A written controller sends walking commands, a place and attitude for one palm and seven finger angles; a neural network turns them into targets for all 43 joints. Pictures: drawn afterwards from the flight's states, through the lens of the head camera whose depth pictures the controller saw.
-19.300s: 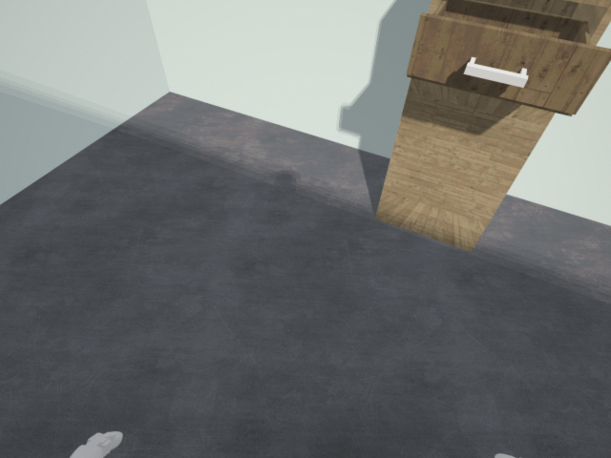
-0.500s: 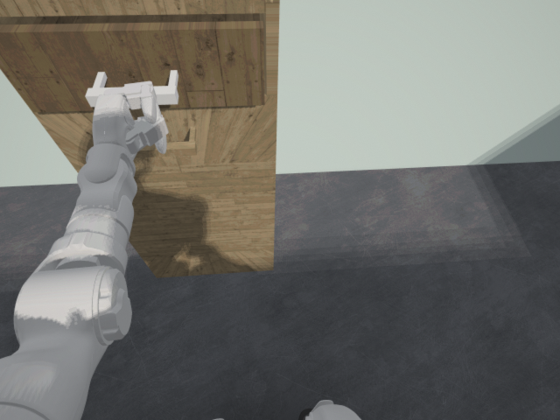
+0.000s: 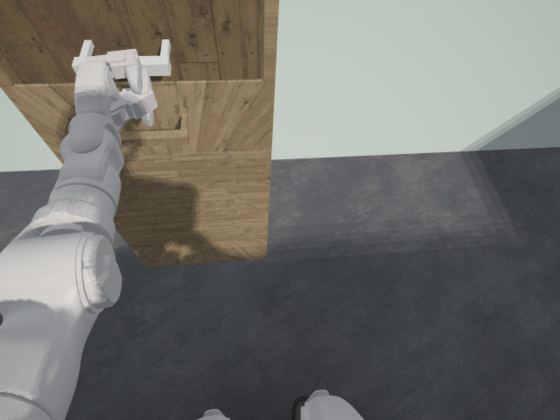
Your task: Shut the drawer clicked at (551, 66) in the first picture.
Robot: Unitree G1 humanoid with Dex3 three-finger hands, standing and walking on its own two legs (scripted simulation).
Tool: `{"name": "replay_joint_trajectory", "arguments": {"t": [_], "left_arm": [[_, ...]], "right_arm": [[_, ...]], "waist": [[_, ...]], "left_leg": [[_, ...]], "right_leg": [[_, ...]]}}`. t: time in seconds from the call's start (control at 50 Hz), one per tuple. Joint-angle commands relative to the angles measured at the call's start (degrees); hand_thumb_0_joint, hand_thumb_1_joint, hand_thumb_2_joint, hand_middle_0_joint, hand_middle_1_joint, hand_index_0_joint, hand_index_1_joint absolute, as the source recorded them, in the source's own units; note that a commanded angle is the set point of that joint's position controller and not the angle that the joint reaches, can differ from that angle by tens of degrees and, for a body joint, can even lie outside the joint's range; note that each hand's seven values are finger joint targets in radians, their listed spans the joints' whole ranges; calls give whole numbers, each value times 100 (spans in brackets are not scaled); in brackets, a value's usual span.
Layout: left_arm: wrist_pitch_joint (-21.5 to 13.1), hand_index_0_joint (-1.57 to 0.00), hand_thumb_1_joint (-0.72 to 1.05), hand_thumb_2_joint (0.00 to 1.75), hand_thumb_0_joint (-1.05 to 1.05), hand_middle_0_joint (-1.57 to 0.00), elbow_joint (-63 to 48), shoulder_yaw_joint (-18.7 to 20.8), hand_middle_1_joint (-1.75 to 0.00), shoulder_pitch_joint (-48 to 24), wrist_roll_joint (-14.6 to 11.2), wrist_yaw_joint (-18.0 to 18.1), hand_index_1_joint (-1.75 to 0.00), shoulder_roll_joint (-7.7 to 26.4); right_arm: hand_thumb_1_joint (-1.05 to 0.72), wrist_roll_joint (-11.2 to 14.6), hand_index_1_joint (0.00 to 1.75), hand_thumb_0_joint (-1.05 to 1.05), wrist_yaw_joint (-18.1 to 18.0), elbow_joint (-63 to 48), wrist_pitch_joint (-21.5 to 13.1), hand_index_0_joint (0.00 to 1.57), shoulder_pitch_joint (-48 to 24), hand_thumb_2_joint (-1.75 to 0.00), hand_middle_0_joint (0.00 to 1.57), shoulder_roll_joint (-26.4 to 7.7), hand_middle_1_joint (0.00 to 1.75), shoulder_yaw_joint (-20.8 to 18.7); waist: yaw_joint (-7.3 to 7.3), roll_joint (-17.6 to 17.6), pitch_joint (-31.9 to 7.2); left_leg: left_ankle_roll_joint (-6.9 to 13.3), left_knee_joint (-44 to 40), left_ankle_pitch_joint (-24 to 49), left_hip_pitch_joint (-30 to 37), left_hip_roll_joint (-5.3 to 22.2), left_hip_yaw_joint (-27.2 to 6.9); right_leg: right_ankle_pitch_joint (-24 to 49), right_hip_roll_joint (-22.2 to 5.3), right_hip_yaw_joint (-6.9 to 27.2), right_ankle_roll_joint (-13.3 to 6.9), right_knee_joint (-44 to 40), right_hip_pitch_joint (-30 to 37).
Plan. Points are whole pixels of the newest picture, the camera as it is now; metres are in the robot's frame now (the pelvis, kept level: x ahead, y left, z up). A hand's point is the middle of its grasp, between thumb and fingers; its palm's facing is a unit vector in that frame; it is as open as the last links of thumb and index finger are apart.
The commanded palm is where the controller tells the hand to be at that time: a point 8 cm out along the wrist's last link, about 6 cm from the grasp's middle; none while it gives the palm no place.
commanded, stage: push the drawer shut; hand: left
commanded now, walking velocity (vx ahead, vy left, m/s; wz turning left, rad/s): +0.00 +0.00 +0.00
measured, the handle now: (125, 56) +0.61 +0.16 +0.14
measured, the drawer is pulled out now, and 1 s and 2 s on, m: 0.00 0.00 0.00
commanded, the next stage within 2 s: pull the fist back off the drawer in 0.16 s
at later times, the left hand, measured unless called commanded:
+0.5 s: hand (146, 94) +0.53 +0.13 +0.13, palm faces +0.00 -1.00 -0.02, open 2.7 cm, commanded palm +0.54 +0.17 +0.14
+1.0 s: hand (156, 97) +0.53 +0.12 +0.13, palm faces +0.01 -1.00 +0.00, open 2.9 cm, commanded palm +0.50 +0.17 +0.14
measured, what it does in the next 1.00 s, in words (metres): stands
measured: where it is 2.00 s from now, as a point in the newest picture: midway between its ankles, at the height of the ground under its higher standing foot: outside the picture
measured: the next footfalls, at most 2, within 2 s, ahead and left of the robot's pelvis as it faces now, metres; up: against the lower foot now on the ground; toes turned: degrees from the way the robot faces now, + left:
none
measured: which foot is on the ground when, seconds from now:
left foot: down 0.00-1.00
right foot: down 0.00-1.00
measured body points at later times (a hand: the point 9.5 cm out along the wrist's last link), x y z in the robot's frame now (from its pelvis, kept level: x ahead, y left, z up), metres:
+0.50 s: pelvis -0.02 +0.00 +0.00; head +0.10 +0.01 +0.43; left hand +0.53 +0.18 +0.13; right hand -0.07 -0.26 -0.11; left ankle -0.01 +0.11 -0.71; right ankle +0.02 -0.11 -0.71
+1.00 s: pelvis +0.01 +0.00 +0.00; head +0.10 +0.00 +0.44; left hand +0.52 +0.17 +0.13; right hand +0.00 -0.26 -0.12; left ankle -0.01 +0.11 -0.71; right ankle +0.02 -0.11 -0.71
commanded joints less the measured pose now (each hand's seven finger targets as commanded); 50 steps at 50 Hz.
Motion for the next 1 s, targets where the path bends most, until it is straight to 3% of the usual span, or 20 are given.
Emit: {"name": "replay_joint_trajectory", "arguments": {"t": [0.0,0.12,0.16,0.24,0.3,0.32,0.34,0.38,0.44,0.48,0.54,0.6,0.64,0.68,0.72,0.76,0.84,0.92,0.94,0.98], "left_arm": [[-439,-140,90,90,0,-140,-1538,-136,-160,-4128,-15,210,-160,1049],[-391,-140,90,90,0,-140,-1261,-197,-160,-4202,-64,246,-160,1079],[-381,-140,90,90,0,-140,-1235,-120,-160,-4227,-76,236,-160,1259],[-371,-140,90,90,0,-140,-1196,-191,-160,-4268,-134,226,-160,1170],[-374,-140,90,90,0,-140,-1105,-72,-160,-4178,-131,231,-160,1338],[-350,-140,90,90,0,-140,-1039,-114,-160,-4135,-147,215,-160,1253],[-354,-140,90,90,0,-140,-1072,-10,-160,-4127,-141,210,-160,1409],[-370,-140,90,90,0,-140,-1107,-48,-160,-4175,-140,197,-160,1338],[-420,-140,90,90,0,-140,-1219,110,-160,-4232,-76,196,-160,1553],[-425,-140,90,90,0,-140,-1214,-71,-160,-4177,-78,189,-160,1244],[-409,-140,90,90,0,-140,-1156,40,-160,-3957,-68,195,-160,1278],[-398,-140,90,90,0,-140,-1231,-169,-160,-3940,-53,195,-160,963],[-395,-140,90,90,0,-140,-1234,79,-160,-3662,-61,220,-160,1156],[-396,-140,90,90,0,-140,-1297,159,-160,-3446,-109,210,-160,1214],[-434,-140,90,90,0,-140,-1533,-23,-160,-3274,-126,164,-160,898],[-472,-140,90,90,0,-140,-1693,24,-160,-2973,-169,146,-160,856],[-398,-140,90,90,0,-140,-1669,282,-160,-2201,-220,124,-160,1061],[-383,-140,90,90,0,-140,-1956,70,-160,-2310,-111,159,-160,887],[-360,-140,90,90,0,-140,-1940,223,-160,-2123,-107,176,-160,1027],[-329,-140,90,90,0,-140,-2043,337,-160,-2067,-148,167,-160,1142]], "right_arm": [[-90,0,30,0,-44,-85,-122,20,1107,-90,20,-1043,30,-356],[-90,30,30,0,-97,-41,-202,20,1116,-90,20,-1120,30,-314],[-90,36,30,0,-121,-31,-243,20,1134,-90,20,-1144,30,-297],[-90,50,30,0,-154,1,-327,20,1156,-90,20,-1166,30,-274],[-90,45,30,0,-153,-15,-348,20,1179,-90,20,-1195,30,-263],[-90,45,30,0,-143,-29,-361,20,1169,-90,20,-1192,30,-260],[-90,36,30,0,-147,-41,-360,20,1183,-90,20,-1214,30,-264],[-90,28,30,0,-143,-52,-355,20,1198,-90,20,-1196,30,-264],[-90,-4,30,0,-114,-76,-324,20,1232,-90,20,-1203,30,-292],[-90,-23,30,0,-75,-90,-307,20,1233,-90,20,-1161,30,-298],[-90,-38,30,0,-30,-111,-272,20,1213,-90,20,-1179,30,-319],[-90,-45,30,0,-8,-120,-238,20,1194,-90,20,-1154,30,-336],[-90,-67,30,0,13,-158,-223,20,1194,-90,20,-1168,30,-357],[-90,-53,30,0,12,-204,-182,20,1173,-90,20,-1155,30,-353],[-90,-32,30,0,40,-300,-165,20,1085,-90,20,-1094,30,-374],[-90,-28,30,0,58,-346,-141,20,1034,-90,20,-1073,30,-390],[-90,37,30,0,50,-493,-46,20,892,-90,20,-1040,30,-394],[-90,68,30,0,42,-533,8,20,806,-90,20,-963,30,-400],[-90,77,30,0,36,-549,22,20,811,-90,20,-969,30,-409],[-90,81,30,0,11,-562,61,20,838,-90,20,-955,30,-419]], "waist": [[-603,557,-2291],[-725,413,-2100],[-725,474,-2185],[-766,546,-2119],[-731,445,-2088],[-742,352,-2022],[-707,293,-2059],[-721,431,-2060],[-635,554,-2337],[-650,637,-2331],[-559,493,-2286],[-585,541,-2215],[-426,482,-2353],[-386,274,-2377],[-291,432,-2520],[-158,411,-2580],[60,24,-2339],[2,195,-2149],[91,84,-2205],[104,-77,-2378]], "left_leg": [[65,-476,1147,1550,-86,-400],[94,-559,511,1272,-66,-401],[98,-564,438,1202,-71,-385],[90,-615,305,1217,-42,-416],[97,-626,219,1092,-59,-415],[107,-637,119,1013,-66,-407],[111,-632,69,931,-76,-396],[111,-629,131,976,-91,-397],[86,-554,318,1127,-99,-439],[79,-539,402,1279,-97,-466],[73,-533,384,1222,-94,-476],[56,-534,459,1385,-74,-514],[53,-512,555,1371,-86,-498],[81,-501,693,1308,-92,-437],[52,-507,882,1509,-88,-414],[31,-497,1147,1621,-71,-406],[80,-547,1142,1202,-112,-194],[94,-524,1330,1292,-114,-141],[94,-520,1440,1269,-110,-144],[114,-478,1716,1296,-128,-92]], "right_leg": [[680,227,354,34,-458,443],[208,215,380,65,-556,317],[167,202,403,72,-564,381],[48,203,386,76,-585,273],[-9,200,385,73,-591,330],[-75,201,387,80,-602,333],[-100,193,402,80,-602,416],[-41,186,388,59,-588,395],[66,190,376,42,-515,407],[111,199,348,25,-504,301],[89,206,327,22,-484,322],[137,208,285,11,-446,161],[195,210,291,-3,-417,315],[334,215,300,-1,-424,526],[472,219,283,-14,-385,558],[671,238,259,-36,-337,669],[959,237,314,-32,-349,1175],[1190,229,329,-18,-326,1126],[1296,233,320,-31,-290,1230],[1670,230,352,-20,-260,1518]]}}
